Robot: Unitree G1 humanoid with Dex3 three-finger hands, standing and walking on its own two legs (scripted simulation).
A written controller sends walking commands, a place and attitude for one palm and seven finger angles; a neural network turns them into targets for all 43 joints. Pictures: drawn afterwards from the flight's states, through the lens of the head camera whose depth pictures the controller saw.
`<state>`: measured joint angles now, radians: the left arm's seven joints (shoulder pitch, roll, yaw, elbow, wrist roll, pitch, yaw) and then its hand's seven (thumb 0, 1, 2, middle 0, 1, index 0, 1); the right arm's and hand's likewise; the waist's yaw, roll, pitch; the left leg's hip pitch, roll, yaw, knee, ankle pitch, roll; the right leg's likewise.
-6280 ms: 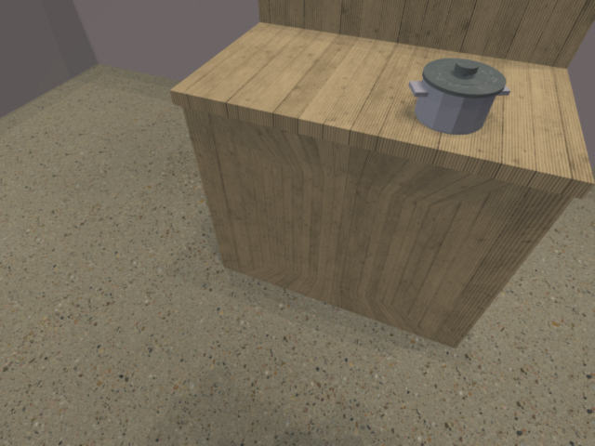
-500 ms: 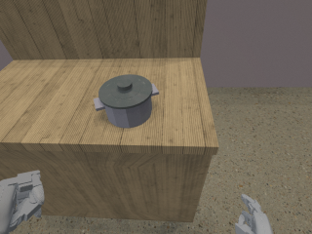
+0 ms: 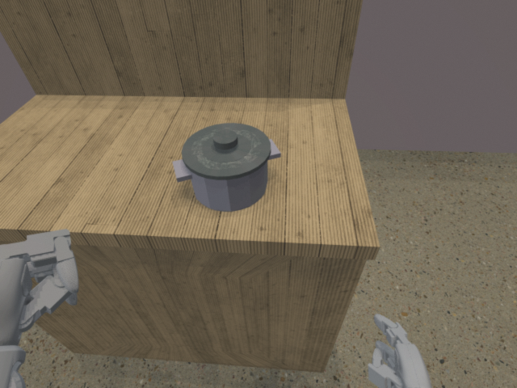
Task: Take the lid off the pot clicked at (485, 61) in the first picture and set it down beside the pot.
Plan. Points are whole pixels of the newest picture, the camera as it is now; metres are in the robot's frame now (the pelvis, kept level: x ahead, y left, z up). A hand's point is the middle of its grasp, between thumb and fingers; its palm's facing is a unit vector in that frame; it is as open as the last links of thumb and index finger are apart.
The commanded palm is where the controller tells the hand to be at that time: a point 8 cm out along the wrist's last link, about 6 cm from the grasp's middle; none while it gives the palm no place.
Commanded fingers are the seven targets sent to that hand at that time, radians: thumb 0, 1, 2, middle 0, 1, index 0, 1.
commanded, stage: reach forward and open the fingers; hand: left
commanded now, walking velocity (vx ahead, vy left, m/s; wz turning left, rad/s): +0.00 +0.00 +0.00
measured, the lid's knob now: (225, 139) +0.49 +0.13 +0.15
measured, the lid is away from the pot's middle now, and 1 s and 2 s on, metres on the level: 0.00 0.00 0.00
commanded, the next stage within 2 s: move the open hand above the knob in 1.16 s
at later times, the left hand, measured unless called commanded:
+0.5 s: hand (55, 274) +0.18 +0.27 +0.16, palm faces +0.01 -0.05 -1.00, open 3.5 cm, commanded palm +0.16 +0.27 +0.23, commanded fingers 0.00 0.16 1.38 -1.10 -0.68 -1.10 -0.68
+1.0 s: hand (63, 226) +0.23 +0.27 +0.20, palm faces -0.06 -0.02 -1.00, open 9.1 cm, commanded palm +0.19 +0.26 +0.26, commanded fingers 0.00 -0.37 1.67 -0.88 -0.08 -0.88 -0.08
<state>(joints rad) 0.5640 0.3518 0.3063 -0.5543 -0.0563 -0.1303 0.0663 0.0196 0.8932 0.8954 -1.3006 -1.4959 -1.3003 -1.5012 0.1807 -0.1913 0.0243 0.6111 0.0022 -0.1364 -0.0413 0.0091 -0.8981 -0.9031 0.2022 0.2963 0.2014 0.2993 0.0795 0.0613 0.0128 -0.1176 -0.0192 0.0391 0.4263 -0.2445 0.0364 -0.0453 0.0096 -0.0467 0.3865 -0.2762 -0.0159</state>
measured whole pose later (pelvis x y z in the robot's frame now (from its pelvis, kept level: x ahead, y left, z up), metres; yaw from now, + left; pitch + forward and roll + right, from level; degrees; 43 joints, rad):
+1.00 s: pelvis -0.06 +0.01 +0.00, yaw +2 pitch -3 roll +0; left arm -0.19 0.73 0.07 -0.15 0.69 0.13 -0.41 0.00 -0.28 1.65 -0.93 -0.18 -0.93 -0.19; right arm 0.12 -0.30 0.02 0.58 0.07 0.03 0.00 0.01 -0.90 -0.90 0.20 0.30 0.20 0.30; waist 0.06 0.15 0.02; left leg -0.24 -0.04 0.02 0.43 -0.14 0.05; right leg -0.19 -0.02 -0.07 0.46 -0.22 -0.01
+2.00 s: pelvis -0.03 +0.01 +0.00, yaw +1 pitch +0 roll +1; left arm -0.64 0.56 -0.24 0.10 0.80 0.29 -0.44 0.00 -0.35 1.64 -0.88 -0.08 -0.88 -0.08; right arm 0.11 -0.29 0.04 0.59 0.08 0.10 0.04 0.01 -0.90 -0.90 0.20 0.30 0.20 0.30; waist 0.03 0.12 0.00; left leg -0.27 -0.06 0.03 0.44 -0.18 0.06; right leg -0.23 -0.03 -0.05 0.50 -0.28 -0.01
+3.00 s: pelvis -0.01 +0.01 +0.00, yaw +0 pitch +4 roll +1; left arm -1.17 0.42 -0.28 0.77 0.85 0.26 -0.44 0.00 -0.35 1.64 -0.88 -0.08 -0.88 -0.09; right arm 0.25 -0.29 0.02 0.70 0.06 0.04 -0.01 0.01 -0.90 -0.90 0.20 0.30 0.20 0.30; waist -0.08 0.09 -0.04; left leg -0.28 -0.06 0.05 0.41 -0.19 0.06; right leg -0.26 -0.03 -0.04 0.47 -0.28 -0.01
